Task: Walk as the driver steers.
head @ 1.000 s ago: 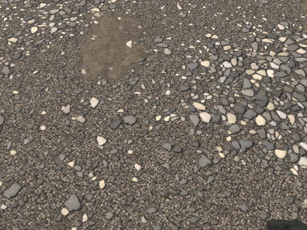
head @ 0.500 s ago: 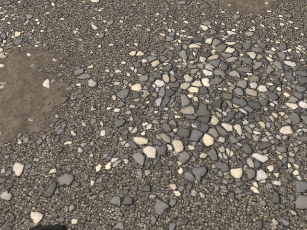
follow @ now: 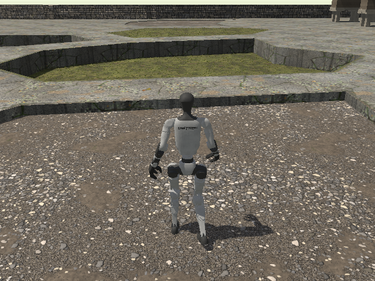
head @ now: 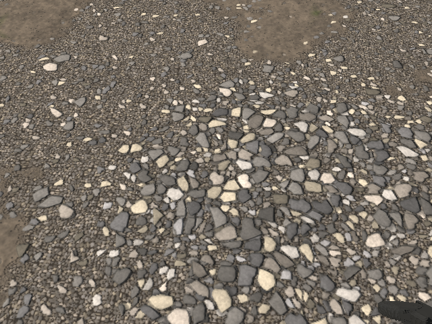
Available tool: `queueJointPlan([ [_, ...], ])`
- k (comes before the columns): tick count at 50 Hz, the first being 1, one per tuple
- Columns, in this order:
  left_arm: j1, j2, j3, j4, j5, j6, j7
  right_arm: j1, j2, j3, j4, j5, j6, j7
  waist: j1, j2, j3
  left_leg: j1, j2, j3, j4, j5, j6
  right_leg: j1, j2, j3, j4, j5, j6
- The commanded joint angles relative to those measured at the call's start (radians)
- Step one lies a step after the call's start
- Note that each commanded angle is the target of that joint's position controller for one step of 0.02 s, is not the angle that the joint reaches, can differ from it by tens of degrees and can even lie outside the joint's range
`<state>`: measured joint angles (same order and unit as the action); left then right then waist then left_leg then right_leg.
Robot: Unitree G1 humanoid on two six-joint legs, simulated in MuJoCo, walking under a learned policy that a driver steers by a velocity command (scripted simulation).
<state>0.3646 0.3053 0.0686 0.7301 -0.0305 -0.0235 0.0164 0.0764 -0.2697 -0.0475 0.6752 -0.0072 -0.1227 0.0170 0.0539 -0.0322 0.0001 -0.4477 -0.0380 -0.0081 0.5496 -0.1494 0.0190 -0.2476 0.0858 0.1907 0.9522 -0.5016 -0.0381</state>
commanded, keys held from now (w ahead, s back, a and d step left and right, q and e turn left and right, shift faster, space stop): w+e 0.20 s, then e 0.14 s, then q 0.66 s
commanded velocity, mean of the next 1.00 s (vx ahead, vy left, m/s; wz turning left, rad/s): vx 0.22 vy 0.00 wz -0.07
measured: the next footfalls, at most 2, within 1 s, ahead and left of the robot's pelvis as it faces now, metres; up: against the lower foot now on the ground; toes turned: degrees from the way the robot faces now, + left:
right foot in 0.42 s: +0.35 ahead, -0.17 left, +0.00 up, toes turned -15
left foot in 0.88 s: +0.32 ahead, +0.07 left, +0.00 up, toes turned +1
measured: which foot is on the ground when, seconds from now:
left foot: down 0.00-0.42, up 0.44-0.86, down 0.88-1.00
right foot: up 0.00-0.40, down 0.42-0.88, up 0.90-1.00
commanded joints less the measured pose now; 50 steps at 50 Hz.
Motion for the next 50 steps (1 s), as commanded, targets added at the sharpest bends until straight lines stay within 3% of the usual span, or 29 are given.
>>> queueJointPlan([
  [1, -0.053, 0.145, 0.025, -0.111, 0.002, -0.016, 0.001, 0.205, -0.135, -0.049, -0.014, 0.002, 0.013, -0.011, -0.134, 0.133, -0.092, 0.559, 0.385, -0.522, -0.259, -0.299, 0.168, -0.547, -0.112, -0.043, 0.355, 0.079, 0.027],
  [2, -0.092, 0.132, 0.027, -0.125, 0.012, -0.015, -0.003, 0.17, -0.114, -0.041, -0.006, -0.002, 0.018, -0.012, -0.116, 0.116, -0.028, 0.453, 0.343, -0.416, -0.282, -0.18, 0.157, -0.526, -0.138, -0.05, 0.31, 0.131, 0.03],
  [5, -0.083, 0.075, 0.024, -0.132, 0.0, 0.001, -0.016, 0.142, -0.093, -0.034, 0.014, -0.002, 0.01, -0.014, -0.075, 0.161, 0.009, 0.328, 0.283, -0.225, -0.35, -0.019, 0.147, -0.444, -0.184, -0.08, 0.233, 0.192, 0.034],
  [9, -0.146, 0.044, 0.014, -0.161, 0.009, 0.008, -0.02, 0.157, -0.143, -0.052, 0.052, -0.001, 0.005, -0.016, -0.077, 0.114, 0.022, 0.349, 0.305, -0.096, -0.389, 0.141, 0.174, -0.5, -0.202, -0.089, 0.101, 0.306, 0.055],
  [14, -0.271, 0.016, 0.003, -0.188, 0.02, -0.008, -0.05, 0.143, -0.179, -0.056, 0.08, 0.007, 0.034, -0.033, -0.107, 0.103, 0.044, 0.344, 0.253, 0.118, -0.328, 0.45, 0.122, -0.37, -0.159, -0.196, -0.214, 0.535, 0.047],
  [16, -0.302, 0.023, 0.008, -0.204, 0.017, -0.006, -0.066, 0.166, -0.201, -0.061, 0.095, 0.019, 0.046, -0.038, -0.115, 0.117, 0.03, 0.389, 0.268, 0.141, -0.287, 0.502, 0.108, -0.327, -0.14, -0.221, -0.281, 0.53, 0.032],
  [18, -0.291, 0.048, 0.021, -0.216, 0.022, -0.002, -0.074, 0.173, -0.222, -0.068, 0.102, 0.039, 0.056, -0.04, -0.093, 0.129, 0.003, 0.427, 0.286, 0.137, -0.204, 0.627, 0.097, -0.256, -0.105, -0.232, -0.333, 0.446, -0.003],
  [19, -0.245, 0.064, 0.031, -0.21, 0.028, -0.003, -0.073, 0.173, -0.232, -0.07, 0.107, 0.05, 0.059, -0.04, -0.06, 0.132, -0.024, 0.434, 0.289, 0.132, -0.134, 0.711, 0.091, -0.183, -0.076, -0.238, -0.37, 0.414, -0.028],
  [20, -0.138, 0.091, 0.049, -0.18, 0.031, -0.006, -0.067, 0.164, -0.222, -0.065, 0.111, 0.054, 0.063, -0.039, 0.005, 0.106, -0.074, 0.419, 0.263, 0.145, -0.007, 0.716, 0.07, -0.04, -0.047, -0.24, -0.455, 0.487, -0.059],
  [21, -0.054, 0.138, 0.065, -0.157, 0.037, -0.005, -0.049, 0.191, -0.186, -0.051, 0.117, 0.039, 0.058, -0.034, 0.047, 0.052, -0.129, 0.316, 0.212, 0.169, 0.17, 0.576, 0.028, 0.155, -0.071, -0.2, -0.507, 0.726, -0.091],
  [22, -0.004, 0.21, 0.062, -0.154, 0.061, -0.001, -0.023, 0.25, -0.075, -0.01, 0.089, -0.027, 0.049, -0.019, 0.004, -0.201, -0.264, 0.015, 0.115, 0.168, 0.521, -0.265, -0.028, 0.496, -0.352, 0.09, -0.367, 1.357, -0.2],
  [23, -0.038, 0.16, 0.027, -0.177, 0.073, -0.009, -0.027, 0.376, -0.073, 0.016, 0.134, 0.007, 0.048, 0.001, -0.022, -0.23, -0.515, -0.08, 0.051, -0.047, 0.743, -0.61, -0.057, 0.618, -0.579, 0.385, -0.417, 1.341, -0.398],
  [24, -0.049, 0.103, 0.02, -0.174, 0.065, -0.004, -0.037, 0.286, -0.186, -0.019, 0.148, 0.044, 0.062, 0.004, 0.033, -0.065, -0.47, -0.07, 0.086, -0.126, 0.761, -0.551, -0.064, 0.495, -0.494, 0.268, -0.464, 1.187, -0.352],
  [25, -0.11, 0.092, 0.012, -0.154, 0.05, -0.009, -0.041, 0.198, -0.175, -0.018, 0.114, 0.057, 0.073, 0.001, 0.011, -0.057, -0.315, -0.132, 0.113, -0.099, 0.711, -0.513, -0.067, 0.39, -0.435, 0.145, -0.494, 1.054, -0.295],
  [26, -0.163, 0.065, 0.002, -0.137, 0.043, -0.014, -0.041, 0.17, -0.148, -0.014, 0.122, 0.043, 0.088, -0.013, -0.02, -0.001, -0.221, -0.128, 0.145, -0.088, 0.635, -0.466, -0.075, 0.262, -0.392, 0.084, -0.533, 0.935, -0.25],
  [27, -0.213, 0.047, -0.004, -0.126, 0.046, -0.017, -0.04, 0.181, -0.146, -0.017, 0.132, 0.03, 0.108, -0.027, -0.056, -0.016, -0.166, -0.06, 0.162, -0.089, 0.567, -0.419, -0.087, 0.133, -0.367, 0.032, -0.573, 0.863, -0.226],
  [28, -0.247, 0.056, 0.0, -0.116, 0.058, -0.019, -0.038, 0.222, -0.138, -0.018, 0.15, 0.026, 0.127, -0.035, -0.087, -0.043, -0.14, 0.041, 0.152, -0.066, 0.537, -0.363, -0.101, 0.013, -0.344, -0.024, -0.618, 0.821, -0.215],
  [30, -0.294, 0.072, 0.009, -0.105, 0.07, -0.025, -0.028, 0.26, -0.119, -0.019, 0.162, 0.02, 0.147, -0.051, -0.111, -0.076, -0.127, 0.103, 0.134, -0.033, 0.474, -0.319, -0.117, -0.062, -0.338, -0.086, -0.657, 0.759, -0.221],
  [34, -0.289, 0.102, 0.027, -0.072, 0.055, -0.008, 0.008, 0.167, -0.122, -0.027, 0.119, 0.018, 0.167, -0.059, -0.072, -0.069, -0.104, 0.045, 0.148, -0.016, 0.422, -0.242, -0.098, -0.037, -0.375, -0.107, -0.709, 0.48, -0.226],
  [36, -0.291, 0.098, 0.028, -0.058, 0.052, 0.004, 0.02, 0.13, -0.119, -0.03, 0.098, 0.019, 0.174, -0.055, -0.062, -0.075, -0.079, 0.026, 0.151, -0.005, 0.392, -0.234, -0.086, -0.026, -0.388, -0.115, -0.728, 0.378, -0.221],
  [40, -0.292, 0.107, 0.036, -0.033, 0.042, 0.023, 0.025, 0.112, -0.114, -0.034, 0.078, 0.018, 0.174, -0.036, -0.057, -0.076, -0.074, 0.06, 0.133, 0.037, 0.279, -0.246, -0.058, 0.031, -0.405, -0.154, -0.695, 0.398, -0.201],
  [43, -0.317, 0.119, 0.042, -0.016, 0.013, 0.04, 0.026, 0.191, -0.112, -0.043, 0.097, 0.015, 0.17, -0.015, -0.11, -0.074, -0.089, 0.195, 0.083, 0.095, 0.033, -0.116, -0.005, 0.037, -0.378, -0.22, -0.58, 0.434, -0.133],
  [44, -0.28, 0.093, 0.039, 0.005, 0.004, 0.045, 0.026, 0.22, -0.142, -0.053, 0.105, 0.006, 0.168, -0.013, -0.113, -0.021, -0.066, 0.248, 0.08, 0.046, -0.091, -0.023, 0.034, -0.007, -0.329, -0.27, -0.476, 0.361, -0.063],
  [45, -0.246, 0.045, 0.03, 0.002, 0.029, 0.048, 0.021, 0.228, -0.243, -0.077, 0.09, 0.003, 0.165, -0.028, -0.076, 0.227, -0.042, 0.336, 0.274, -0.252, -0.204, 0.235, 0.118, -0.19, -0.211, -0.377, -0.206, 0.159, 0.043],
  [46, -0.334, 0.045, 0.029, -0.056, 0.047, 0.042, 0.028, 0.204, -0.324, -0.088, 0.058, -0.017, 0.156, -0.028, -0.094, 0.366, -0.001, 0.334, 0.445, -0.516, -0.246, 0.396, 0.307, -0.423, -0.053, -0.308, -0.007, -0.159, 0.103],
  [47, -0.393, 0.073, 0.036, -0.064, 0.049, 0.041, 0.03, 0.205, -0.284, -0.08, 0.048, -0.038, 0.131, -0.021, -0.126, 0.248, -0.044, 0.321, 0.418, -0.489, -0.254, 0.364, 0.332, -0.434, -0.067, -0.174, 0.143, -0.157, 0.092],
  [48, -0.377, 0.083, 0.044, -0.054, 0.033, 0.043, 0.03, 0.163, -0.261, -0.075, 0.045, -0.03, 0.112, -0.022, -0.092, 0.206, -0.046, 0.331, 0.358, -0.398, -0.237, 0.342, 0.276, -0.443, -0.086, -0.137, 0.177, -0.062, 0.078],
  [49, -0.339, 0.086, 0.049, -0.026, 0.035, 0.044, 0.037, 0.11, -0.235, -0.073, 0.035, -0.006, 0.106, -0.028, -0.064, 0.152, -0.053, 0.343, 0.31, -0.339, -0.218, 0.313, 0.219, -0.446, -0.099, -0.127, 0.168, 0.014, 0.078],
  [50, -0.328, 0.101, 0.055, -0.015, 0.041, 0.046, 0.043, 0.084, -0.203, -0.063, 0.027, 0.016, 0.108, -0.034, -0.055, 0.154, -0.057, 0.35, 0.295, -0.314, -0.21, 0.337, 0.193, -0.444, -0.105, -0.121, 0.158, 0.061, 0.084],
])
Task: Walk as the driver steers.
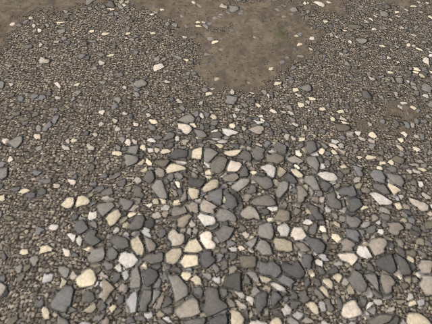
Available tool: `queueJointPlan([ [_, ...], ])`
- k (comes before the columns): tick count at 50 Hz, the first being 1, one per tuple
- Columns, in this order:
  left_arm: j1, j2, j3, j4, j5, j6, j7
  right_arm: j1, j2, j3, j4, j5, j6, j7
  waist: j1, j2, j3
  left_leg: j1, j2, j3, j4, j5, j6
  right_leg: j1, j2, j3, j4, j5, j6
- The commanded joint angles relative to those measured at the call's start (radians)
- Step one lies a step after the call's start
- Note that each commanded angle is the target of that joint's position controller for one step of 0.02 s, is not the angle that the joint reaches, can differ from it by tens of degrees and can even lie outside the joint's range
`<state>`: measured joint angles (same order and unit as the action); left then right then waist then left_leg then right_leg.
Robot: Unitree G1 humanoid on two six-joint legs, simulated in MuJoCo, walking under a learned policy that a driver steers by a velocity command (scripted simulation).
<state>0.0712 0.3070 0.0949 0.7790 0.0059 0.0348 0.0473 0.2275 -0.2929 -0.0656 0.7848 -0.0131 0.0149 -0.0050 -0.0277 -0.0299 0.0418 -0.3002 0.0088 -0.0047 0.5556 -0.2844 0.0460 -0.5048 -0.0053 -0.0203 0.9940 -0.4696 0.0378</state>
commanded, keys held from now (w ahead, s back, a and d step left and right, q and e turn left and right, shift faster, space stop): q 0.58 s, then no key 0.42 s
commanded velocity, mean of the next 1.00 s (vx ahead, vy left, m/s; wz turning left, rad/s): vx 0.00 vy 0.00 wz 0.45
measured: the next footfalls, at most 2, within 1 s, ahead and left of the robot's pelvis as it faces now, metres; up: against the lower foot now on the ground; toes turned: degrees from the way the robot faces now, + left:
right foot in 0.38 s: +0.10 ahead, -0.13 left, +0.00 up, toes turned +19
left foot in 0.80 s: +0.00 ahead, +0.12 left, +0.00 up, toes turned +25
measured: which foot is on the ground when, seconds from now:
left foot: down 0.00-0.38, up 0.40-0.78, down 0.80-1.00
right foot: up 0.00-0.36, down 0.38-0.80, up 0.82-1.00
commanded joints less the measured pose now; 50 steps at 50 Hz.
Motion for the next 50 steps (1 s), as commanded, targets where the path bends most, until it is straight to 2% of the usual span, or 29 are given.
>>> queueJointPlan([
  [1, -0.033, 0.092, 0.029, -0.06, 0.004, -0.015, 0.012, -0.064, -0.162, -0.037, -0.086, 0.026, -0.027, -0.019, 0.032, 0.157, -0.117, 0.196, 0.229, -0.299, -0.207, 0.53, 0.162, -0.153, -0.004, 0.087, 0.134, 0.065, 0.017],
  [3, -0.023, 0.074, 0.025, -0.058, -0.006, -0.022, 0.009, -0.037, -0.159, -0.037, -0.088, 0.022, -0.022, -0.028, 0.03, 0.146, -0.15, 0.237, 0.21, -0.285, -0.195, 0.573, 0.166, -0.138, 0.012, 0.089, 0.109, 0.112, 0.028],
  [6, -0.057, 0.054, 0.015, -0.064, -0.012, -0.029, 0.008, -0.01, -0.176, -0.046, -0.091, 0.026, -0.012, -0.039, 0.008, 0.155, -0.144, 0.281, 0.198, -0.311, -0.186, 0.522, 0.165, -0.138, 0.019, 0.1, -0.046, 0.139, 0.045],
  [10, -0.072, 0.06, 0.011, -0.063, -0.015, -0.036, -0.006, -0.029, -0.199, -0.056, -0.11, 0.024, 0.002, -0.04, -0.004, 0.184, -0.122, 0.213, 0.184, -0.366, -0.186, 0.409, 0.174, -0.037, 0.032, 0.109, -0.201, 0.139, 0.057],
  [13, -0.057, 0.073, 0.012, -0.057, -0.019, -0.047, -0.017, -0.055, -0.201, -0.057, -0.124, 0.024, 0.011, -0.033, -0.003, 0.196, -0.122, 0.177, 0.175, -0.422, -0.169, 0.428, 0.18, 0.041, 0.047, 0.113, -0.28, 0.116, 0.05],
  [16, -0.019, 0.083, 0.014, -0.048, -0.022, -0.063, -0.03, -0.088, -0.196, -0.056, -0.14, 0.031, 0.019, -0.031, 0.011, 0.205, -0.135, 0.182, 0.158, -0.481, -0.131, 0.486, 0.165, 0.119, 0.057, 0.113, -0.407, 0.128, 0.032],
  [18, 0.052, 0.09, 0.02, -0.024, -0.021, -0.072, -0.039, -0.129, -0.186, -0.051, -0.155, 0.044, 0.028, -0.037, 0.058, 0.191, -0.138, 0.138, 0.105, -0.477, -0.084, 0.411, 0.112, 0.261, 0.049, 0.091, -0.629, 0.312, 0.006],
  [19, 0.08, 0.131, 0.031, -0.016, -0.011, -0.072, -0.037, -0.109, -0.154, -0.042, -0.162, 0.039, 0.029, -0.04, 0.051, 0.133, -0.157, 0.05, 0.056, -0.439, -0.017, 0.245, 0.063, 0.385, -0.05, 0.155, -0.668, 0.413, -0.03],
  [20, 0.063, 0.189, 0.038, -0.031, 0.004, -0.061, -0.027, -0.038, -0.089, -0.026, -0.154, 0.019, 0.027, -0.035, -0.004, -0.114, -0.175, -0.093, -0.078, -0.272, 0.209, -0.154, 0.004, 0.492, -0.263, 0.351, -0.67, 0.642, -0.118],
  [21, 0.062, 0.206, 0.038, -0.033, 0.037, -0.059, -0.033, -0.033, -0.152, -0.047, -0.179, 0.029, 0.017, -0.033, -0.006, -0.256, -0.133, -0.26, -0.147, -0.177, 0.396, -0.411, -0.045, 0.44, -0.4, 0.541, -0.682, 0.759, -0.291],
  [22, 0.026, 0.157, 0.024, -0.053, 0.028, -0.063, -0.031, -0.011, -0.226, -0.069, -0.156, 0.023, 0.013, -0.032, -0.009, -0.154, -0.115, -0.279, -0.073, -0.183, 0.557, -0.358, -0.077, 0.419, -0.403, 0.49, -0.683, 0.713, -0.324],
  [23, -0.016, 0.11, 0.012, -0.061, 0.017, -0.062, -0.027, -0.011, -0.239, -0.08, -0.138, 0.03, 0.018, -0.03, -0.017, -0.109, -0.093, -0.284, -0.058, -0.169, 0.611, -0.285, -0.094, 0.399, -0.33, 0.379, -0.671, 0.65, -0.279],
  [24, -0.038, 0.097, 0.007, -0.068, 0.007, -0.058, -0.022, -0.002, -0.211, -0.078, -0.12, 0.031, 0.03, -0.033, -0.021, -0.087, -0.08, -0.293, -0.048, -0.154, 0.637, -0.23, -0.111, 0.398, -0.271, 0.299, -0.667, 0.576, -0.239],
  [25, -0.039, 0.093, 0.003, -0.066, -0.004, -0.056, -0.017, -0.011, -0.189, -0.072, -0.125, 0.03, 0.037, -0.032, -0.006, -0.095, -0.062, -0.318, -0.042, -0.145, 0.663, -0.184, -0.129, 0.402, -0.257, 0.261, -0.667, 0.591, -0.238],
  [27, -0.003, 0.103, 0.002, -0.054, 0.001, -0.047, -0.004, -0.05, -0.146, -0.057, -0.152, 0.04, 0.039, -0.023, 0.019, -0.116, -0.056, -0.319, -0.029, -0.088, 0.616, -0.134, -0.148, 0.412, -0.228, 0.18, -0.681, 0.625, -0.246],
  [28, 0.022, 0.111, 0.004, -0.049, 0.005, -0.042, 0.001, -0.079, -0.132, -0.051, -0.17, 0.044, 0.037, -0.021, 0.038, -0.126, -0.064, -0.332, -0.018, -0.071, 0.568, -0.123, -0.155, 0.449, -0.235, 0.166, -0.684, 0.637, -0.255],
  [30, 0.057, 0.131, 0.009, -0.041, 0.006, -0.035, 0.005, -0.114, -0.115, -0.04, -0.194, 0.038, 0.034, -0.017, 0.067, -0.128, -0.088, -0.31, 0.007, -0.057, 0.468, -0.128, -0.162, 0.498, -0.259, 0.157, -0.682, 0.657, -0.271],
  [33, 0.038, 0.169, 0.018, -0.042, -0.003, -0.028, -0.01, -0.107, -0.093, -0.023, -0.204, 0.025, 0.03, -0.009, 0.065, -0.137, -0.109, -0.159, 0.018, -0.014, 0.297, -0.144, -0.143, 0.448, -0.267, 0.113, -0.674, 0.685, -0.273],
  [36, 0.04, 0.184, 0.018, -0.029, -0.02, -0.027, -0.027, -0.078, -0.11, -0.026, -0.193, 0.025, 0.034, -0.003, 0.056, -0.148, -0.103, -0.051, -0.002, 0.023, 0.129, -0.097, -0.115, 0.424, -0.276, 0.11, -0.646, 0.677, -0.262],
  [38, 0.021, 0.171, 0.009, -0.018, -0.038, -0.026, -0.031, -0.009, -0.104, -0.028, -0.161, 0.022, 0.034, 0.003, 0.01, -0.128, -0.101, 0.097, -0.024, 0.05, -0.117, 0.087, -0.067, 0.374, -0.254, 0.087, -0.579, 0.624, -0.215],
  [39, 0.074, 0.135, -0.005, 0.008, -0.036, -0.032, -0.035, 0.003, -0.127, -0.033, -0.157, 0.02, 0.035, 0.0, 0.007, -0.081, -0.105, 0.212, -0.011, 0.013, -0.219, 0.209, -0.038, 0.306, -0.223, 0.057, -0.531, 0.534, -0.151],
  [40, 0.109, 0.068, -0.029, 0.006, 0.007, -0.04, -0.044, 0.024, -0.193, -0.044, -0.166, 0.016, 0.036, -0.012, 0.033, 0.12, -0.166, 0.374, 0.169, -0.209, -0.218, 0.508, 0.01, 0.178, -0.143, -0.025, -0.356, 0.267, -0.052],
  [41, 0.088, 0.034, -0.041, -0.022, 0.019, -0.044, -0.042, -0.025, -0.213, -0.035, -0.188, -0.012, 0.028, -0.011, 0.045, 0.295, -0.156, 0.302, 0.358, -0.396, -0.206, 0.618, 0.189, 0.054, -0.051, -0.039, -0.251, -0.125, 0.013],
  [42, 0.027, 0.112, -0.02, -0.027, 0.004, -0.036, -0.03, -0.022, -0.159, -0.025, -0.184, -0.022, 0.008, -0.003, -0.011, 0.212, -0.15, 0.229, 0.351, -0.392, -0.225, 0.535, 0.263, 0.065, -0.067, 0.032, -0.113, -0.18, 0.034],
  [43, 0.032, 0.129, -0.01, -0.021, -0.011, -0.03, -0.028, -0.052, -0.136, -0.015, -0.167, -0.022, -0.009, 0.0, 0.012, 0.206, -0.118, 0.203, 0.3, -0.325, -0.231, 0.483, 0.236, 0.052, -0.072, 0.051, -0.05, -0.146, 0.034],
  [44, 0.057, 0.128, -0.005, 0.003, -0.013, -0.023, -0.022, -0.083, -0.144, -0.018, -0.159, -0.014, -0.019, 0.001, 0.024, 0.196, -0.102, 0.198, 0.252, -0.276, -0.233, 0.421, 0.194, 0.039, -0.073, 0.056, -0.035, -0.104, 0.032],
  [45, 0.068, 0.136, 0.001, 0.015, -0.007, -0.015, -0.016, -0.108, -0.138, -0.016, -0.155, -0.004, -0.027, 0.0, 0.029, 0.193, -0.084, 0.191, 0.238, -0.256, -0.232, 0.437, 0.172, 0.031, -0.077, 0.067, -0.029, -0.057, 0.038],
  [47, 0.097, 0.114, -0.001, 0.034, -0.008, -0.011, -0.015, -0.122, -0.109, -0.004, -0.138, -0.003, -0.032, -0.006, 0.047, 0.169, -0.092, 0.152, 0.211, -0.202, -0.226, 0.531, 0.169, 0.094, -0.066, 0.063, -0.019, 0.014, 0.049],
  [50, 0.083, 0.071, -0.018, 0.04, -0.011, -0.013, -0.016, -0.139, -0.09, 0.0, -0.115, 0.0, -0.029, -0.007, 0.037, 0.167, -0.094, 0.158, 0.179, -0.167, -0.216, 0.473, 0.161, 0.155, -0.066, 0.046, -0.186, 0.058, 0.053],
])
Over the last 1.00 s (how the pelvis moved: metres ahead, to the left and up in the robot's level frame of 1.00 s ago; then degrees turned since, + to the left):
0.28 -0.01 0.01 1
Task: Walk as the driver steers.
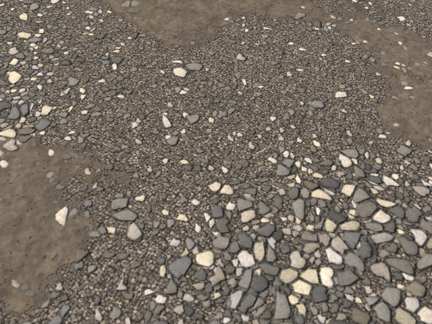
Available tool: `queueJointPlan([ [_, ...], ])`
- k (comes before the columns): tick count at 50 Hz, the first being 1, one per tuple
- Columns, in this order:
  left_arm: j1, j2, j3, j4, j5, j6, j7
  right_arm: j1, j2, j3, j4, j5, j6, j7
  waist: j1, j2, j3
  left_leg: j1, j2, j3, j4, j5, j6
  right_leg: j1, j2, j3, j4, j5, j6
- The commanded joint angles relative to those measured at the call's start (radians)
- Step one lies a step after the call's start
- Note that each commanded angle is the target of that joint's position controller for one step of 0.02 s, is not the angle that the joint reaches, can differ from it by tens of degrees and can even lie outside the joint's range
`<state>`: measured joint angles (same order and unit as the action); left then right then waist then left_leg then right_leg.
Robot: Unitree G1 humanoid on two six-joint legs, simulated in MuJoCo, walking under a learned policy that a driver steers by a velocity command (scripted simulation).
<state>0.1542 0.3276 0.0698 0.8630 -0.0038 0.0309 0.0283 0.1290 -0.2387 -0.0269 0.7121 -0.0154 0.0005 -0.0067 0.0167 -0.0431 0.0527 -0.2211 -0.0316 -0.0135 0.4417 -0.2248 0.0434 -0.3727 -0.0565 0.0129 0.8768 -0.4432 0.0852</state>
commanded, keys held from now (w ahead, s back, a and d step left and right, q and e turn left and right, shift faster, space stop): no key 0.94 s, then w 0.06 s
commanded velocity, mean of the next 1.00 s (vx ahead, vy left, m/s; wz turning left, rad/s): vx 0.00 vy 0.00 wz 0.03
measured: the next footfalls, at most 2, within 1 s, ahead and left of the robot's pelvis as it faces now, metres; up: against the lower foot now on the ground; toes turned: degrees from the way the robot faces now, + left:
right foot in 0.12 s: +0.03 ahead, -0.15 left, +0.00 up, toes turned +0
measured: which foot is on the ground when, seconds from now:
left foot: down 0.00-1.00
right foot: up 0.00-0.10, down 0.12-1.00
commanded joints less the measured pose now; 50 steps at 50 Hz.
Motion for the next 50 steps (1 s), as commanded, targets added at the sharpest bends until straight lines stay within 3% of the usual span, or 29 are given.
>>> queueJointPlan([
  [1, -0.016, 0.048, 0.004, -0.047, 0.0, -0.01, 0.003, -0.035, -0.149, -0.04, -0.032, 0.001, -0.012, -0.005, -0.019, 0.18, -0.104, 0.081, 0.223, -0.17, -0.1, 0.392, 0.169, 0.042, -0.01, 0.008, -0.121, 0.03, 0.004],
  [4, 0.005, 0.053, 0.001, -0.033, -0.003, -0.014, 0.0, -0.044, -0.147, -0.037, -0.004, 0.007, -0.006, -0.004, -0.011, 0.172, -0.101, 0.066, 0.226, -0.203, -0.091, 0.301, 0.168, 0.126, 0.002, -0.006, -0.301, 0.107, -0.011],
  [6, 0.039, 0.059, -0.004, -0.014, 0.016, -0.021, -0.005, -0.029, -0.127, -0.028, 0.024, 0.016, -0.009, -0.001, 0.016, 0.128, -0.094, 0.004, 0.183, -0.186, -0.083, 0.172, 0.102, 0.262, -0.004, 0.009, -0.506, 0.366, -0.042],
  [7, 0.045, 0.103, 0.001, -0.015, 0.023, -0.023, -0.003, 0.0, -0.116, -0.024, 0.036, 0.001, -0.015, 0.003, -0.007, 0.068, -0.101, -0.03, 0.14, -0.157, -0.055, 0.092, 0.054, 0.319, -0.066, 0.075, -0.501, 0.523, -0.066],
  [8, 0.025, 0.162, 0.015, 0.0, 0.008, -0.024, -0.003, 0.042, -0.123, -0.03, 0.043, -0.005, -0.02, 0.007, -0.063, -0.047, -0.091, -0.021, 0.075, -0.095, -0.068, 0.031, 0.021, 0.273, -0.071, 0.06, -0.442, 0.474, -0.106],
  [9, 0.005, 0.109, 0.007, 0.0, 0.002, -0.028, -0.01, -0.004, -0.132, -0.029, 0.051, -0.01, -0.017, 0.004, -0.027, -0.042, -0.083, 0.041, 0.05, -0.064, -0.046, 0.015, -0.007, 0.195, -0.055, 0.06, -0.465, 0.337, -0.123],
  [10, -0.004, 0.078, -0.003, 0.005, 0.009, -0.035, -0.013, -0.035, -0.138, -0.033, 0.052, -0.004, -0.012, -0.001, -0.019, -0.028, -0.066, 0.057, 0.049, -0.059, -0.029, 0.022, -0.012, 0.163, -0.046, 0.059, -0.484, 0.291, -0.113],
  [12, -0.013, 0.068, -0.009, 0.018, 0.015, -0.047, -0.012, -0.038, -0.13, -0.033, 0.066, 0.002, 0.001, -0.011, -0.017, -0.026, -0.055, 0.061, 0.056, -0.065, -0.022, 0.086, -0.003, 0.158, -0.031, 0.047, -0.491, 0.314, -0.09],
  [23, 0.012, 0.058, -0.024, 0.091, 0.009, -0.046, 0.004, 0.007, -0.125, -0.036, 0.181, 0.008, 0.002, -0.018, -0.007, 0.045, -0.043, 0.056, 0.056, -0.054, -0.034, 0.145, -0.016, 0.191, -0.004, 0.024, -0.478, 0.326, -0.088],
  [47, 0.063, 0.028, -0.043, 0.179, 0.008, -0.041, 0.011, 0.046, -0.111, -0.019, 0.328, 0.014, 0.001, -0.029, -0.014, 0.043, -0.027, 0.052, 0.054, -0.037, -0.038, 0.138, -0.019, 0.173, 0.023, 0.004, -0.484, 0.309, -0.085],
  [48, 0.084, 0.02, -0.045, 0.19, 0.007, -0.04, 0.012, 0.063, -0.104, -0.017, 0.339, 0.015, 0.002, -0.03, -0.014, 0.046, -0.049, 0.059, 0.043, -0.026, -0.041, 0.034, -0.016, 0.179, 0.036, -0.009, -0.484, 0.212, -0.088],
  [50, 0.085, 0.033, -0.038, 0.186, -0.004, -0.037, 0.017, 0.073, -0.121, -0.025, 0.342, 0.027, 0.004, -0.033, -0.019, 0.05, 0.0, -0.008, 0.025, -0.024, -0.03, -0.34, 0.012, 0.114, 0.057, -0.016, -0.454, -0.107, -0.118],
])
Over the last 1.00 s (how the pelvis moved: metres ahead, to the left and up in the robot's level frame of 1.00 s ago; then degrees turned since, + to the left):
0.00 0.02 0.00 27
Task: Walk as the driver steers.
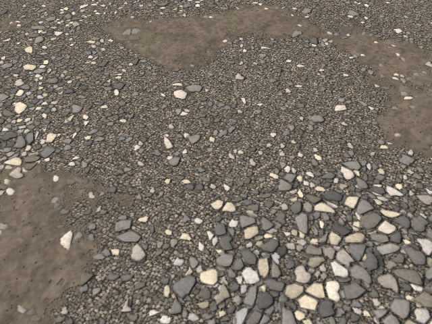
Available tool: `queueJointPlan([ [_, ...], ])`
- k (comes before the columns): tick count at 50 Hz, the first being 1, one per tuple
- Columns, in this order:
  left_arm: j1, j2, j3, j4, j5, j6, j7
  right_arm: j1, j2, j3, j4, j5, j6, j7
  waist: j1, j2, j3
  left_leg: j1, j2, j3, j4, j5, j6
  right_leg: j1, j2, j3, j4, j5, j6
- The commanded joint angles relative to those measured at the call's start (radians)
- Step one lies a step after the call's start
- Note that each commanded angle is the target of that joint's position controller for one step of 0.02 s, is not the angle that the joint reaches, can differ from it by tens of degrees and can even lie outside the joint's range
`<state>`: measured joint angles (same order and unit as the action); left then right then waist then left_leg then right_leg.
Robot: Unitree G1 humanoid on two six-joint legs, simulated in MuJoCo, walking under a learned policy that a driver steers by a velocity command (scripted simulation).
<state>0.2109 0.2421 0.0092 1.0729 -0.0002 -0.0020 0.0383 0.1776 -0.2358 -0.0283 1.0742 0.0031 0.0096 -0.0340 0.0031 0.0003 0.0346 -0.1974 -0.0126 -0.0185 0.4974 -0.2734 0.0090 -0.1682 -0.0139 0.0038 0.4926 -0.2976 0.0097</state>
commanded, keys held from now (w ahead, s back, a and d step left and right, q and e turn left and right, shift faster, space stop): w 0.86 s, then w+e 0.14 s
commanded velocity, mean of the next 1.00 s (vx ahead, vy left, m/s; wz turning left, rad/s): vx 0.41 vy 0.00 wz -0.02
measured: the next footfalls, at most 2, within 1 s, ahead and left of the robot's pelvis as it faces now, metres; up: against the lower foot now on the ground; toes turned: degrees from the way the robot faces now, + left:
left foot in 0.62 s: +0.41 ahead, +0.10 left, +0.00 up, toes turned +1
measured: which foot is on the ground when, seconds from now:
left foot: down 0.00-0.24, up 0.26-0.60, down 0.62-1.00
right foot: down 0.00-0.62, up 0.64-1.00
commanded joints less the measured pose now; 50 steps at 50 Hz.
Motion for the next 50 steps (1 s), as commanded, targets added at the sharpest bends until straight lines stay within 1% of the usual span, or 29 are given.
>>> queueJointPlan([
  [1, 0.021, 0.12, 0.023, -0.034, -0.009, -0.008, 0.008, 0.022, -0.127, -0.025, -0.026, 0.009, -0.01, -0.006, -0.007, 0.011, 0.067, -0.082, 0.019, -0.044, -0.095, -0.41, 0.064, -0.14, 0.008, 0.009, -0.066, -0.358, -0.059],
  [3, 0.027, 0.105, 0.021, -0.047, -0.014, -0.032, 0.004, 0.04, -0.126, -0.026, -0.031, 0.015, -0.034, 0.0, -0.01, 0.029, 0.116, -0.111, 0.06, -0.108, -0.111, -0.467, 0.098, -0.198, -0.009, 0.038, -0.04, -0.385, -0.082],
  [7, 0.005, 0.049, 0.013, -0.08, -0.023, -0.085, -0.023, 0.145, -0.173, -0.044, -0.012, 0.027, -0.075, 0.018, -0.031, 0.151, 0.08, 0.008, 0.233, -0.394, -0.238, -0.507, 0.211, -0.285, 0.025, -0.029, 0.16, -0.185, -0.08],
  [8, 0.005, 0.049, 0.013, -0.085, -0.026, -0.093, -0.027, 0.139, -0.178, -0.045, -0.019, 0.025, -0.078, 0.02, -0.021, 0.162, 0.082, -0.01, 0.266, -0.447, -0.267, -0.487, 0.232, -0.263, 0.023, -0.031, 0.174, -0.159, -0.092],
  [10, 0.089, 0.044, 0.014, -0.061, -0.028, -0.103, -0.034, 0.048, -0.177, -0.043, -0.059, 0.028, -0.081, 0.023, 0.045, 0.154, 0.09, -0.129, 0.238, -0.385, -0.223, -0.368, 0.207, -0.094, 0.017, -0.022, 0.052, -0.136, -0.126],
  [11, 0.203, 0.068, 0.024, -0.019, -0.028, -0.107, -0.036, -0.056, -0.151, -0.035, -0.101, 0.032, -0.083, 0.025, 0.107, 0.106, 0.085, -0.224, 0.17, -0.261, -0.129, -0.231, 0.156, 0.048, -0.005, 0.026, -0.044, -0.095, -0.142],
  [12, 0.334, 0.158, 0.052, 0.03, -0.031, -0.112, -0.036, -0.131, -0.091, -0.02, -0.148, 0.029, -0.099, 0.029, 0.143, -0.095, 0.068, -0.39, 0.027, -0.044, 0.15, -0.044, 0.071, 0.229, -0.113, 0.246, -0.142, -0.058, -0.188],
  [13, 0.438, 0.25, 0.079, 0.053, -0.03, -0.112, -0.043, -0.127, -0.082, -0.018, -0.176, 0.015, -0.127, 0.033, 0.162, -0.308, 0.02, -0.6, -0.046, 0.053, 0.449, -0.127, 0.016, 0.436, -0.307, 0.555, -0.233, 0.142, -0.273],
  [14, 0.42, 0.172, 0.056, 0.041, -0.009, -0.114, -0.046, -0.111, -0.114, -0.027, -0.166, 0.02, -0.139, 0.039, 0.13, -0.197, 0.021, -0.711, -0.015, -0.019, 0.627, -0.278, 0.022, 0.471, -0.355, 0.594, -0.213, 0.266, -0.293],
  [16, 0.364, 0.12, 0.041, 0.017, 0.002, -0.117, -0.053, -0.094, -0.091, -0.022, -0.162, 0.044, -0.144, 0.053, 0.083, -0.092, 0.042, -0.826, 0.053, -0.032, 0.767, -0.182, 0.053, 0.491, -0.322, 0.449, -0.199, 0.396, -0.263],
  [17, 0.348, 0.101, 0.032, 0.013, -0.005, -0.109, -0.055, -0.123, -0.09, -0.024, -0.174, 0.041, -0.144, 0.056, 0.075, -0.061, 0.065, -0.855, 0.082, -0.017, 0.747, -0.127, 0.058, 0.474, -0.307, 0.372, -0.22, 0.456, -0.239],
  [19, 0.338, 0.056, 0.015, 0.006, -0.001, -0.091, -0.047, -0.15, -0.062, -0.021, -0.197, 0.032, -0.137, 0.065, 0.058, -0.08, 0.066, -0.777, 0.109, 0.022, 0.658, -0.045, 0.045, 0.384, -0.248, 0.254, -0.276, 0.49, -0.199],
  [21, 0.273, 0.066, 0.011, -0.03, 0.003, -0.082, -0.029, -0.206, -0.025, -0.005, -0.229, 0.023, -0.128, 0.077, 0.043, -0.079, 0.089, -0.623, 0.09, 0.069, 0.456, 0.088, 0.014, 0.205, -0.184, 0.15, -0.342, 0.453, -0.184],
  [23, 0.263, 0.116, 0.02, -0.048, 0.003, -0.085, -0.013, -0.295, 0.001, 0.011, -0.269, 0.017, -0.121, 0.079, 0.054, -0.091, 0.102, -0.41, 0.046, 0.107, 0.233, 0.229, -0.003, 0.043, -0.143, 0.081, -0.407, 0.407, -0.176],
  [25, 0.3, 0.156, 0.035, -0.034, -0.011, -0.093, -0.008, -0.328, -0.037, 0.006, -0.297, 0.024, -0.113, 0.077, 0.045, -0.121, 0.112, -0.333, 0.029, 0.096, 0.14, 0.276, 0.009, 0.056, -0.179, 0.086, -0.443, 0.403, -0.178],
  [27, 0.304, 0.154, 0.043, -0.028, -0.021, -0.095, -0.01, -0.327, -0.082, -0.007, -0.312, 0.029, -0.111, 0.077, 0.02, -0.12, 0.106, -0.314, 0.021, 0.075, 0.058, 0.29, 0.041, 0.153, -0.209, 0.073, -0.399, 0.523, -0.158],
  [29, 0.29, 0.169, 0.054, -0.032, -0.012, -0.082, -0.011, -0.231, -0.133, -0.034, -0.296, 0.028, -0.111, 0.074, -0.044, -0.146, 0.008, -0.188, -0.016, 0.085, 0.054, 0.254, 0.078, 0.248, -0.227, 0.051, -0.241, 0.86, -0.129],
  [30, 0.277, 0.165, 0.055, -0.039, -0.002, -0.069, -0.012, -0.089, -0.164, -0.055, -0.252, 0.032, -0.107, 0.069, -0.113, -0.151, -0.081, -0.03, -0.042, 0.099, 0.062, 0.231, 0.105, 0.245, -0.207, 0.025, -0.073, 0.991, -0.11],
  [31, 0.268, 0.158, 0.051, -0.053, 0.006, -0.062, -0.014, 0.064, -0.196, -0.075, -0.206, 0.034, -0.099, 0.061, -0.18, -0.141, -0.164, 0.194, -0.008, 0.067, 0.064, 0.229, 0.133, 0.128, -0.173, 0.012, 0.134, 0.938, -0.085],
  [32, 0.297, 0.097, 0.031, -0.079, 0.031, -0.064, -0.017, 0.224, -0.274, -0.092, -0.173, 0.019, -0.09, 0.05, -0.193, 0.046, -0.304, 0.478, 0.214, -0.219, 0.078, 0.154, 0.194, -0.11, -0.084, -0.015, 0.476, 0.49, -0.065],
  [33, 0.436, -0.056, -0.003, -0.069, 0.0, -0.087, -0.031, 0.242, -0.278, -0.082, -0.158, -0.002, -0.095, 0.067, -0.097, 0.316, -0.454, 0.66, 0.421, -0.742, -0.142, -0.108, 0.364, -0.394, 0.092, 0.09, 0.797, -0.263, -0.029],
  [34, 0.32, 0.064, 0.024, -0.085, -0.031, -0.114, -0.037, 0.163, -0.185, -0.061, -0.163, 0.011, -0.103, 0.072, -0.114, 0.195, -0.295, 0.525, 0.365, -0.745, -0.243, -0.199, 0.308, -0.493, 0.036, 0.155, 0.901, -0.249, -0.054],
  [35, 0.207, 0.116, 0.04, -0.122, -0.054, -0.127, -0.038, 0.066, -0.143, -0.049, -0.179, 0.016, -0.112, 0.071, -0.089, 0.129, -0.133, 0.35, 0.338, -0.565, -0.259, -0.141, 0.265, -0.537, -0.015, 0.116, 0.893, -0.149, -0.073],
  [36, 0.159, 0.117, 0.042, -0.131, -0.048, -0.131, -0.029, -0.013, -0.128, -0.042, -0.193, 0.01, -0.121, 0.075, -0.052, 0.018, -0.078, 0.189, 0.305, -0.442, -0.284, 0.0, 0.244, -0.478, -0.071, 0.101, 0.843, -0.053, -0.076],
  [37, 0.147, 0.115, 0.053, -0.132, -0.032, -0.123, -0.021, -0.049, -0.107, -0.036, -0.195, -0.004, -0.128, 0.079, -0.018, 0.007, -0.047, 0.077, 0.265, -0.344, -0.305, 0.092, 0.23, -0.424, -0.103, 0.09, 0.792, -0.003, -0.074],
  [38, 0.176, 0.096, 0.055, -0.131, -0.027, -0.11, -0.02, -0.058, -0.091, -0.03, -0.187, -0.014, -0.131, 0.08, 0.016, 0.044, -0.051, 0.015, 0.239, -0.283, -0.331, 0.121, 0.225, -0.364, -0.129, 0.099, 0.76, 0.022, -0.073],
  [41, 0.154, 0.069, 0.058, -0.153, -0.02, -0.083, -0.015, -0.017, -0.101, -0.029, -0.155, -0.005, -0.135, 0.072, 0.037, 0.065, -0.006, -0.07, 0.216, -0.194, -0.397, 0.131, 0.242, -0.374, -0.151, 0.074, 0.648, 0.041, -0.051],
  [44, 0.02, 0.081, 0.064, -0.207, -0.006, -0.08, -0.014, 0.044, -0.151, -0.039, -0.137, -0.009, -0.132, 0.045, 0.01, 0.037, 0.03, -0.03, 0.227, -0.158, -0.43, 0.156, 0.249, -0.505, -0.164, 0.067, 0.486, 0.192, -0.014],
  [50, -0.17, 0.05, 0.046, -0.267, -0.019, -0.088, -0.046, 0.145, -0.172, -0.041, -0.108, -0.001, -0.124, 0.025, -0.064, 0.029, 0.039, 0.085, 0.206, 0.014, -0.427, 0.243, 0.186, -0.485, -0.106, 0.011, 0.176, 0.428, -0.023],
])
Over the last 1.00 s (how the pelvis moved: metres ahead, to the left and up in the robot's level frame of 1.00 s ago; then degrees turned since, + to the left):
0.00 -0.02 0.00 0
